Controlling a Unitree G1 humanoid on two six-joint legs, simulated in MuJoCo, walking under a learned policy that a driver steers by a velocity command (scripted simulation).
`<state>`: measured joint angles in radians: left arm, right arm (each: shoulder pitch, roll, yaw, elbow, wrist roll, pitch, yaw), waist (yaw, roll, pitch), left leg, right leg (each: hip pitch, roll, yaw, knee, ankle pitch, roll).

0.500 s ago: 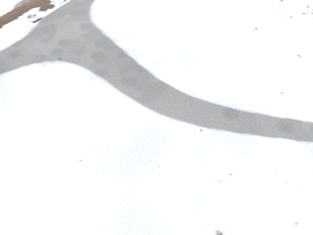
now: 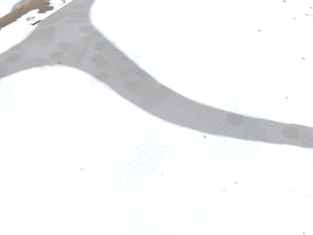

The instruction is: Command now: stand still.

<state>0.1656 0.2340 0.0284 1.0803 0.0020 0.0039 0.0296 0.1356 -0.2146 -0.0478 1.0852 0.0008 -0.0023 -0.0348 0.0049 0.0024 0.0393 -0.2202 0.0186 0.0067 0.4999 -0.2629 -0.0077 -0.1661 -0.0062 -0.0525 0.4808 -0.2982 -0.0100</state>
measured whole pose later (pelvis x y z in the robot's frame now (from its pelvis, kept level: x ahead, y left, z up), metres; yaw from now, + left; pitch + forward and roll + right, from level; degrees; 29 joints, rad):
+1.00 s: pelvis -0.01 -0.01 +0.00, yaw +0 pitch -1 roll +0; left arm 0.28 0.18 0.01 1.11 0.00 -0.01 0.04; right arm 0.23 -0.19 -0.03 1.13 0.00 0.00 -0.05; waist 0.00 0.00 0.03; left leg -0.23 0.03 0.00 0.47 -0.23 -0.02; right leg -0.18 0.00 -0.06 0.46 -0.28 -0.02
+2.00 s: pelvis +0.26 +0.04 -0.01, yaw +0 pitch +3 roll +0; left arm -0.06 0.21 0.04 0.86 -0.03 -0.10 -0.05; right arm 0.50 -0.19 -0.04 1.09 0.01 -0.08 -0.02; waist -0.09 -0.02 0.03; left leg 0.18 -0.01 0.06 0.17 -0.40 0.01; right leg -0.62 -0.04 -0.06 0.54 0.00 -0.08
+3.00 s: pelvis +0.84 +0.08 +0.01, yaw +0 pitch +2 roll +1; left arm 0.05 0.24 0.06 0.90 -0.02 -0.07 -0.01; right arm 0.38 -0.22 -0.06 1.00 0.01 -0.09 -0.01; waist -0.07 -0.04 -0.01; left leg 0.01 -0.05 0.07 0.19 -0.24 0.05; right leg -0.67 -0.11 0.02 0.62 0.08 -0.02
